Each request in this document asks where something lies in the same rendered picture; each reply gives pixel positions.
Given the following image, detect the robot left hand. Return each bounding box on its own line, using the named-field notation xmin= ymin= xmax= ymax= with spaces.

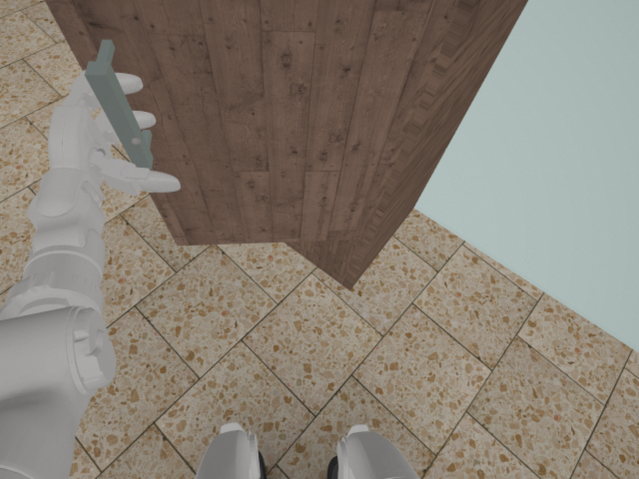
xmin=48 ymin=70 xmax=181 ymax=197

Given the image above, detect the robot left forearm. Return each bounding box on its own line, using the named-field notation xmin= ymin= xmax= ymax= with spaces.
xmin=0 ymin=168 xmax=106 ymax=320

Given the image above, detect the handle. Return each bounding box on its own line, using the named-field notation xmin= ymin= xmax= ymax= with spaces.
xmin=85 ymin=40 xmax=154 ymax=170

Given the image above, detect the robot right thigh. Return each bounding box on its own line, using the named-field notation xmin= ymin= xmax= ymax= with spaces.
xmin=337 ymin=431 xmax=420 ymax=479

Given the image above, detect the left robot upper arm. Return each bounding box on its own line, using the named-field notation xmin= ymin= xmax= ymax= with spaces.
xmin=0 ymin=305 xmax=116 ymax=479

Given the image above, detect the cupboard door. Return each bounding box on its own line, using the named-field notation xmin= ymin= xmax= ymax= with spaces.
xmin=45 ymin=0 xmax=450 ymax=245

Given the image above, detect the robot left shin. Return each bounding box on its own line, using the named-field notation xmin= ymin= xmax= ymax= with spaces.
xmin=220 ymin=422 xmax=245 ymax=434

